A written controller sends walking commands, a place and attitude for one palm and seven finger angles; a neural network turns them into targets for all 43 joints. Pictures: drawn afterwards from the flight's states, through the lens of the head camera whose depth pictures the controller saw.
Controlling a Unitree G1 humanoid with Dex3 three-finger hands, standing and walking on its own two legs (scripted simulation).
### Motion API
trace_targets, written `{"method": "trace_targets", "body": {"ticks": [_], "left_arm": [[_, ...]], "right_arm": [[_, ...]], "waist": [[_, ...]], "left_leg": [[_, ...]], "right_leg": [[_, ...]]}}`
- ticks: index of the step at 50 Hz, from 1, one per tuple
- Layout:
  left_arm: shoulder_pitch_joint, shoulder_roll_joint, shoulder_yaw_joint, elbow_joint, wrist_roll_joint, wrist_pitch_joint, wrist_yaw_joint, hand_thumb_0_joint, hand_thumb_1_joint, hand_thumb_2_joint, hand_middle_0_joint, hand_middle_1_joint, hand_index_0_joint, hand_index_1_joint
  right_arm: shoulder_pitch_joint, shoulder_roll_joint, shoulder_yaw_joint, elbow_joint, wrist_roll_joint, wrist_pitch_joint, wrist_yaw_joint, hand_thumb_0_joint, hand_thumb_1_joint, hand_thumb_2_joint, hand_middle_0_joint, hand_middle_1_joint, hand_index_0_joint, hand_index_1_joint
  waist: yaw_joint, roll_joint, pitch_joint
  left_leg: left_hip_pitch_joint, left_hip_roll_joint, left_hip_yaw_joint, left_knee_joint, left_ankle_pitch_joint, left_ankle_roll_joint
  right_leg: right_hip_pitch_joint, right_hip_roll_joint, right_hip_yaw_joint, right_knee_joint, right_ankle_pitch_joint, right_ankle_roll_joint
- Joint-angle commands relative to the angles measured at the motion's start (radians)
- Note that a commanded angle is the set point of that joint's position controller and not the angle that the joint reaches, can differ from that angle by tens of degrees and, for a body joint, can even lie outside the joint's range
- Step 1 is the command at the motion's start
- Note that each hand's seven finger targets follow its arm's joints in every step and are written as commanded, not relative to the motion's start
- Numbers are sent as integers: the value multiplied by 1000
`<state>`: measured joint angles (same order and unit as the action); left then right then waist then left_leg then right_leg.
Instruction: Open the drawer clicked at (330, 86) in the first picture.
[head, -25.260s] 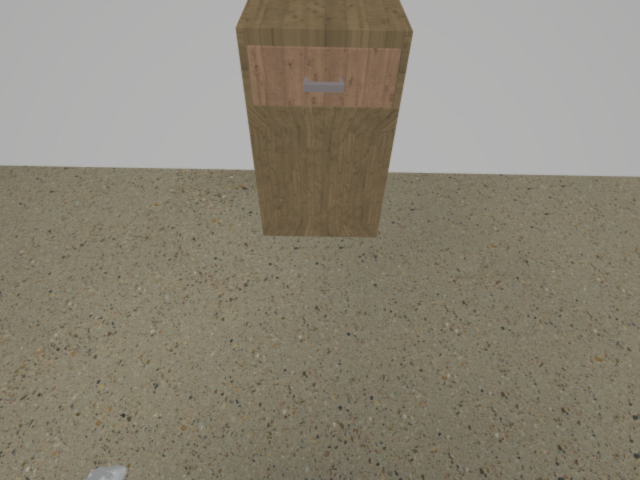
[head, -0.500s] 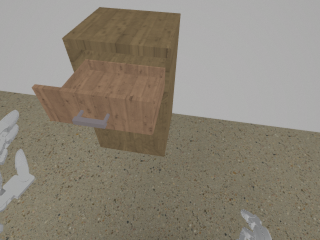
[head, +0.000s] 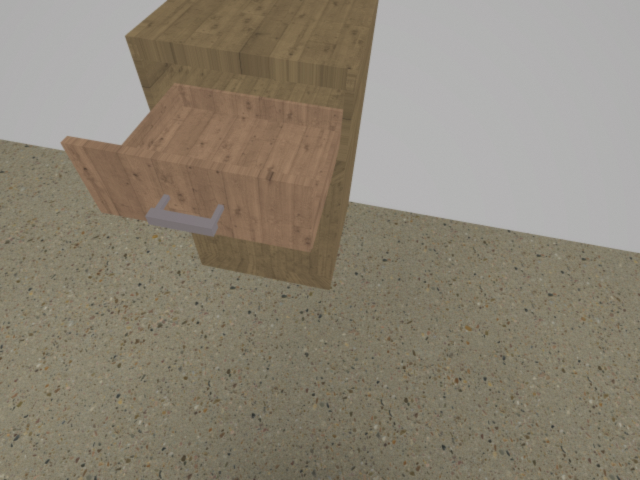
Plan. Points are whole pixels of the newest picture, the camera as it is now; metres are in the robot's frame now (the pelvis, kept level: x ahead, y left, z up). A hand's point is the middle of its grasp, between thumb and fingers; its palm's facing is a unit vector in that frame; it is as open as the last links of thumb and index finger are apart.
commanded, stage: let the arm hang, fingers relaxed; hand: left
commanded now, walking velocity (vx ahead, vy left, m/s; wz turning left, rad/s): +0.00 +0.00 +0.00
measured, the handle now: (187, 213) +0.54 +0.28 -0.06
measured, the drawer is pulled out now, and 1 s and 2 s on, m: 0.30 0.30 0.30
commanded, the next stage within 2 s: look to check the result in 0.72 s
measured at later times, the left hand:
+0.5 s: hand out of the picture +0.01 +0.15 -0.17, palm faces +0.02 -0.98 -0.18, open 7.3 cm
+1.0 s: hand out of the picture +0.01 +0.15 -0.17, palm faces +0.04 -0.98 -0.18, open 7.4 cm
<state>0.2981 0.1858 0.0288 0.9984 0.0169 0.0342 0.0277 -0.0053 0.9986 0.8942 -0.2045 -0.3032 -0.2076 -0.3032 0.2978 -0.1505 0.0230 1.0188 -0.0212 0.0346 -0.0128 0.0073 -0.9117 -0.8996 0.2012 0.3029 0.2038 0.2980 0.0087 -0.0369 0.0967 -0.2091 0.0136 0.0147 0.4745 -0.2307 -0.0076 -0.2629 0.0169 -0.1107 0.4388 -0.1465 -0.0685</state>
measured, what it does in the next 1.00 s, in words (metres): stands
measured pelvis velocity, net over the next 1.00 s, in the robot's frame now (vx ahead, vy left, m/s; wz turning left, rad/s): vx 0.03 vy -0.01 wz -0.01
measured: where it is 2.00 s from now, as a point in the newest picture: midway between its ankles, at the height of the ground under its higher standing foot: outside the picture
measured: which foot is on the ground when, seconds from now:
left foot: down 0.00-1.00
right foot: down 0.00-1.00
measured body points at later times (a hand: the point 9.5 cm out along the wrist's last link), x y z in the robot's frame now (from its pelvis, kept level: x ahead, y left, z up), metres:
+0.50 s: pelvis +0.01 +0.00 +0.00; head +0.02 -0.01 +0.45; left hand +0.01 +0.21 -0.16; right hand -0.04 -0.18 -0.17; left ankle +0.02 +0.13 -0.74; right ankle +0.06 -0.08 -0.74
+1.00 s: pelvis +0.03 -0.01 +0.00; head +0.04 -0.02 +0.45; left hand +0.01 +0.20 -0.16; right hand -0.02 -0.21 -0.16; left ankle +0.02 +0.13 -0.74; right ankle +0.06 -0.08 -0.74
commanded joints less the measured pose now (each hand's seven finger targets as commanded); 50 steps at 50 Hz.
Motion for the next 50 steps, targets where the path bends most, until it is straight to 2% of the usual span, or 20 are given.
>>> {"method": "trace_targets", "body": {"ticks": [1, 2, 6, 7, 10, 14, 16, 19, 24, 26, 28, 35, 38, 40, 42, 43, 45, 50], "left_arm": [[35, 99, 12, 22, -2, -37, -1, 0, 900, 900, -200, -300, -200, -300], [44, 94, 10, 41, -2, -37, 1, 0, 900, 900, -200, -300, -200, -300], [69, 70, 3, 96, -5, -35, 5, 0, 900, 900, -200, -300, -200, -300], [81, 66, 1, 105, -4, -35, 7, 0, 900, 900, -200, -300, -200, -300], [94, 59, 3, 122, -4, -33, 8, 0, 900, 900, -200, -300, -200, -300], [102, 43, 1, 129, -5, -34, 13, 0, 900, 900, -200, -300, -200, -300], [102, 39, 3, 130, -4, -35, 14, 0, 900, 900, -200, -300, -200, -300], [99, 31, 5, 128, -3, -35, 15, 0, 900, 900, -200, -300, -200, -300], [86, 25, 9, 119, -1, -39, 17, 0, 900, 900, -200, -300, -200, -300], [84, 23, 9, 120, -3, -40, 17, 0, 900, 900, -200, -300, -200, -300], [79, 21, 9, 119, -2, -41, 16, 0, 900, 900, -200, -300, -200, -300], [72, 24, 11, 115, -3, -46, 15, 0, 900, 900, -200, -300, -200, -300], [72, 22, 9, 117, -3, -47, 16, 0, 900, 900, -200, -300, -200, -300], [72, 26, 10, 119, -4, -47, 16, 0, 900, 900, -200, -300, -200, -300], [76, 24, 9, 123, -3, -46, 17, 0, 900, 900, -200, -300, -200, -300], [73, 21, 8, 124, -3, -46, 17, 0, 900, 900, -200, -300, -200, -300], [68, 28, 9, 125, -5, -46, 16, 0, 900, 900, -200, -300, -200, -300], [72, 24, 9, 131, -5, -46, 15, 0, 900, 900, -200, -300, -200, -300]], "right_arm": [[76, -81, -30, -1, 8, -24, -15, 0, -900, -900, 200, 300, 200, 300], [94, -79, -31, 10, 10, -22, -17, 0, -900, -900, 200, 300, 200, 300], [148, -56, -29, 60, 10, -19, -22, 0, -900, -900, 200, 300, 200, 300], [151, -51, -30, 67, 11, -18, -23, 0, -900, -900, 200, 300, 200, 300], [183, -37, -28, 85, 9, -18, -24, 0, -900, -900, 200, 300, 200, 300], [196, -17, -27, 101, 7, -20, -26, 0, -900, -900, 200, 300, 200, 300], [198, -12, -27, 105, 8, -24, -27, 0, -900, -900, 200, 300, 200, 300], [196, -3, -28, 108, 6, -26, -28, 0, -900, -900, 200, 300, 200, 300], [191, 8, -32, 105, 6, -28, -28, 0, -900, -900, 200, 300, 200, 300], [185, 10, -33, 106, 5, -27, -28, 0, -900, -900, 200, 300, 200, 300], [185, 16, -33, 104, 5, -28, -29, 0, -900, -900, 200, 300, 200, 300], [177, 5, -35, 105, 8, -30, -30, 0, -900, -900, 200, 300, 200, 300], [168, 3, -35, 106, 8, -30, -32, 0, -900, -900, 200, 300, 200, 300], [168, 1, -34, 109, 9, -30, -32, 0, -900, -900, 200, 300, 200, 300], [159, -2, -35, 108, 10, -27, -33, 0, -900, -900, 200, 300, 200, 300], [161, 0, -34, 111, 8, -26, -33, 0, -900, -900, 200, 300, 200, 300], [165, -1, -33, 111, 8, -27, -33, 0, -900, -900, 200, 300, 200, 300], [163, -2, -33, 113, 8, -29, -34, 0, -900, -900, 200, 300, 200, 300]], "waist": [[-5, 106, -56], [-7, 68, -40], [-11, 48, -9], [-9, 58, -5], [-10, 15, -3], [-11, 50, 24], [-8, 33, 24], [-7, 51, 31], [-6, 41, 32], [-6, 66, 43], [-8, 64, 45], [-12, 24, 10], [-12, 61, 11], [-11, 30, 5], [-9, 33, 26], [-12, 59, 24], [-12, 44, 17], [-11, 62, 11]], "left_leg": [[-55, 61, -73, -132, -63, 51], [-39, 68, -74, -132, -46, 53], [-44, 67, -69, -137, -61, 55], [-35, 69, -67, -140, -60, 57], [-54, 61, -60, -137, -81, 58], [-56, 65, -57, -141, -71, 57], [-66, 65, -58, -146, -65, 57], [-69, 66, -59, -150, -61, 56], [-67, 60, -52, -140, -38, 54], [-67, 58, -47, -139, -34, 51], [-59, 64, -48, -138, -19, 53], [-25, 63, -36, -128, 24, 49], [-8, 70, -37, -132, 39, 46], [-13, 67, -34, -133, 39, 45], [-3, 66, -31, -129, 34, 43], [-1, 66, -31, -129, 33, 43], [-4, 67, -34, -133, 30, 42], [5, 70, -32, -139, 40, 41]], "right_leg": [[85, -121, 190, -160, -168, -3], [65, -118, 182, -165, -168, -4], [46, -117, 178, -174, -206, -2], [32, -114, 177, -173, -214, -3], [39, -117, 185, -179, -248, 0], [11, -113, 183, -169, -238, -1], [27, -112, 177, -159, -217, -1], [26, -109, 173, -152, -202, 1], [33, -112, 174, -151, -179, 2], [28, -113, 181, -154, -179, 1], [25, -111, 172, -150, -159, 1], [64, -118, 174, -160, -101, 7], [61, -116, 168, -157, -73, 5], [81, -118, 171, -162, -69, 9], [53, -117, 169, -171, -91, 11], [54, -118, 176, -177, -96, 11], [69, -117, 175, -177, -99, 9], [74, -117, 170, -174, -83, 7]]}}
